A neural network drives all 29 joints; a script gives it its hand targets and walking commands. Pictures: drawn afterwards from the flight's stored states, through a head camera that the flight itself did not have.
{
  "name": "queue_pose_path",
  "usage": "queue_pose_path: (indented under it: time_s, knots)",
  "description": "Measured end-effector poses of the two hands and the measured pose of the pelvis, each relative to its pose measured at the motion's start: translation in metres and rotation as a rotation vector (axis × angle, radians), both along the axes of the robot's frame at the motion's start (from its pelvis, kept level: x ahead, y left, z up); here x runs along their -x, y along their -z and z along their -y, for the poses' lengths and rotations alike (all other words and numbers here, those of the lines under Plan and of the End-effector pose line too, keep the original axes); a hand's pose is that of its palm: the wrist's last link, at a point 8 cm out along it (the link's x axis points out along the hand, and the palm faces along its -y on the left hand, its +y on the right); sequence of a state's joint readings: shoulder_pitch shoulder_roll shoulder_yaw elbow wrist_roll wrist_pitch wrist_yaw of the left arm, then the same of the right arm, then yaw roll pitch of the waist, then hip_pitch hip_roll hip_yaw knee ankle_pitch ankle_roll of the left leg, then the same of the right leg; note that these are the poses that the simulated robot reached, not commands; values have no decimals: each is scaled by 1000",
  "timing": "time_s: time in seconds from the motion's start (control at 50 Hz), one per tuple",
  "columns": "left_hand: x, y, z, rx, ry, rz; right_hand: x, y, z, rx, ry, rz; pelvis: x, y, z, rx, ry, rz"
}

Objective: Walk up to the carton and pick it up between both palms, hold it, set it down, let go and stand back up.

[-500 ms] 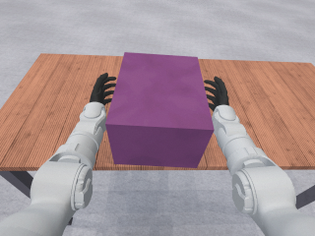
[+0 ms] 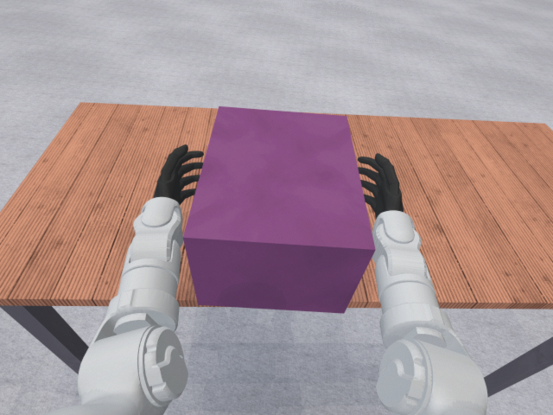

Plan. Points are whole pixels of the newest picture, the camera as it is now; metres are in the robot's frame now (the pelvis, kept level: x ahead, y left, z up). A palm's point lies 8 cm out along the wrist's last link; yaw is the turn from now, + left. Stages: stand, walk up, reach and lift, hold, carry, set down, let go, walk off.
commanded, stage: reach and lift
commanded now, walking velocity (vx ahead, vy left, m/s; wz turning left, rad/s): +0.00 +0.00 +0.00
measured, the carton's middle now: (277, 203) +0.45 +0.00 +0.07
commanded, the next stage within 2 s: none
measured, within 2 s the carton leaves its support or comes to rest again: leaves its support in 0.94 s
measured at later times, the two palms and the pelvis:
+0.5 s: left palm (167, 199) +0.40 +0.16 +0.11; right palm (386, 209) +0.39 -0.16 +0.12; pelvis +0.00 +0.00 +0.00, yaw +1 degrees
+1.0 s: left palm (161, 203) +0.38 +0.17 +0.13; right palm (389, 218) +0.37 -0.16 +0.13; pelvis -0.01 +0.00 +0.00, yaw +2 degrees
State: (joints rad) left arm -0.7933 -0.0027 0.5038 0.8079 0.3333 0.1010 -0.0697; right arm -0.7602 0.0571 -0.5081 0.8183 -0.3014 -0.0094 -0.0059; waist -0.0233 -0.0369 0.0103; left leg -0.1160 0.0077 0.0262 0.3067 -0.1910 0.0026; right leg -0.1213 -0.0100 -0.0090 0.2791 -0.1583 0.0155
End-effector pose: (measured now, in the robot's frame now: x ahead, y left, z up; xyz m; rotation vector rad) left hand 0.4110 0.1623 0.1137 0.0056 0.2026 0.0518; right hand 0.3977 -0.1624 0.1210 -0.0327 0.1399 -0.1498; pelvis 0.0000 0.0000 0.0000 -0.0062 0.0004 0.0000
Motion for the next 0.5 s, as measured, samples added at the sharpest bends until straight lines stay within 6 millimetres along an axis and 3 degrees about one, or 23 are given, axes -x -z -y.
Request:
queue_pose_path:
  time_s: [0.5]
  knots:
    - [6,-1,-2,-24,-9,-3,3,0,-2,3,-8,18,3,-1,3,1,-16,3]
